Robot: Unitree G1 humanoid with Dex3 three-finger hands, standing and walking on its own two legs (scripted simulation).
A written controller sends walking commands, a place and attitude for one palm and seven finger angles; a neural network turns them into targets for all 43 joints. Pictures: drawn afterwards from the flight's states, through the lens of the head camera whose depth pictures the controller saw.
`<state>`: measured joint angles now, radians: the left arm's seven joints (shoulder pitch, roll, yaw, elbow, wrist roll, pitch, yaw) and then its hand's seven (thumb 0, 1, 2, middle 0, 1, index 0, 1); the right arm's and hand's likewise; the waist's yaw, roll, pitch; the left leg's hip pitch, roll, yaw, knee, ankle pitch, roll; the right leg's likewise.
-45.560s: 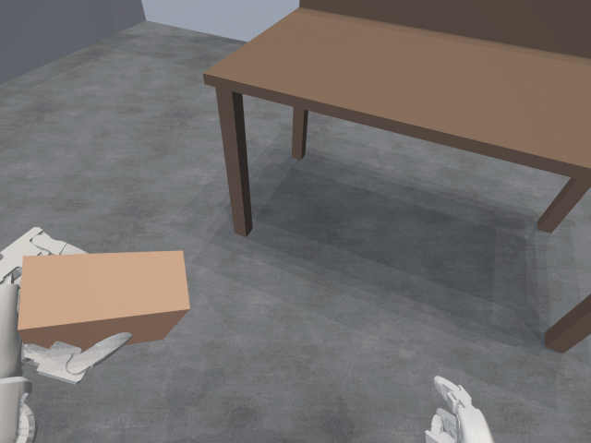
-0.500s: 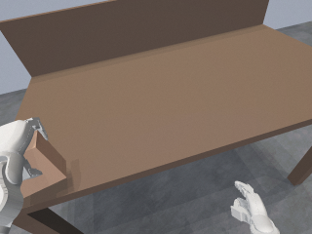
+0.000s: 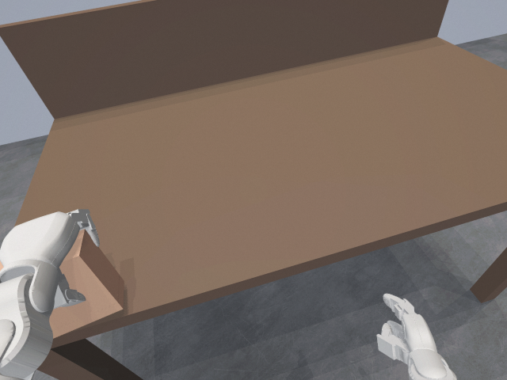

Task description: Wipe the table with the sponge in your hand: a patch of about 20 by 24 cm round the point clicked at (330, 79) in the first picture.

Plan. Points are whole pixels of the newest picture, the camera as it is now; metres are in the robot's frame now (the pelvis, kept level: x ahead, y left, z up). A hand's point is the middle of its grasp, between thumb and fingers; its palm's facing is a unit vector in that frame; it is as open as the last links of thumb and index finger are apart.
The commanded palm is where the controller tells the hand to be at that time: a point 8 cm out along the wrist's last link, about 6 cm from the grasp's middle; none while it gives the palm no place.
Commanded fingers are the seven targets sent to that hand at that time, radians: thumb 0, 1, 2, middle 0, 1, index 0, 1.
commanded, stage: move the sponge above the wiping area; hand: left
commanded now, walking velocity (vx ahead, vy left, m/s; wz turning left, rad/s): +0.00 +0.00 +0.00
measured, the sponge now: (69, 295) +0.20 +0.34 +0.04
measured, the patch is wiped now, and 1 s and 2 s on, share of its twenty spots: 0.00 0.00 0.00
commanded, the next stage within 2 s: none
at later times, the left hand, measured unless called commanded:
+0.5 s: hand (87, 258) +0.24 +0.31 +0.09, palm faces -0.11 -0.08 -0.99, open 10.3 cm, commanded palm +0.22 +0.32 +0.17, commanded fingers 0.00 0.10 1.30 -1.20 -1.60 -1.20 -1.60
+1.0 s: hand (82, 245) +0.24 +0.30 +0.12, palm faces +0.06 -0.02 -1.00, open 10.3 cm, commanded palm +0.21 +0.32 +0.18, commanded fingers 0.00 0.10 1.30 -1.20 -1.60 -1.20 -1.60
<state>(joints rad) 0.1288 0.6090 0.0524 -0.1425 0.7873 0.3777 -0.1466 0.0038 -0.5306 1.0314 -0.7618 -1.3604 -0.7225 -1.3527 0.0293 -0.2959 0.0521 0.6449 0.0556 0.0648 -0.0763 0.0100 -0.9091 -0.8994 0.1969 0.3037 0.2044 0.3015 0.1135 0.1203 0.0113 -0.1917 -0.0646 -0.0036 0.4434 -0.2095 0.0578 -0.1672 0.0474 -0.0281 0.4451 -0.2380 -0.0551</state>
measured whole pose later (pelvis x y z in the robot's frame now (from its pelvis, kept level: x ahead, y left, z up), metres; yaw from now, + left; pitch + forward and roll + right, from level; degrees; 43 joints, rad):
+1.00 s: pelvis +0.01 -0.01 +0.00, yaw +0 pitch -2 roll +0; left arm 0.14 0.62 0.05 -0.18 0.85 0.18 -0.01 0.00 -0.54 1.04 -0.77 -1.36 -0.73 -1.35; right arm 0.06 -0.25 0.05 0.66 0.03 0.06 -0.06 0.01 -0.91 -0.90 0.20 0.30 0.20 0.30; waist 0.14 0.09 0.00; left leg -0.17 -0.05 -0.01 0.44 -0.23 0.05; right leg -0.14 0.06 -0.03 0.42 -0.24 -0.07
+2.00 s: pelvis +0.01 +0.00 +0.00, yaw +0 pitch -1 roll -1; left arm -0.04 0.61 0.07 0.02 0.84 0.31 -0.04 0.00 -0.54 1.04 -0.76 -1.37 -0.73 -1.35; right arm 0.04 -0.26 0.05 0.66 0.06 0.07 -0.06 0.01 -0.91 -0.90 0.20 0.30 0.21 0.30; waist 0.11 0.11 0.00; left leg -0.22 -0.07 -0.02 0.44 -0.21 0.06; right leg -0.18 0.05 -0.03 0.41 -0.23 -0.05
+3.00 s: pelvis +0.01 -0.01 +0.00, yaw +1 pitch -3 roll +0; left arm 0.14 0.62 0.03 -0.13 0.84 0.20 -0.13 0.00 -0.54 1.05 -0.76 -1.37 -0.73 -1.35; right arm 0.08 -0.29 0.05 0.64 0.05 0.05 -0.09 0.01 -0.91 -0.90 0.20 0.30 0.20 0.30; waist 0.13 0.10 0.03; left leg -0.18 -0.06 -0.04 0.46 -0.23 0.05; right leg -0.13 0.06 -0.05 0.42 -0.24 -0.07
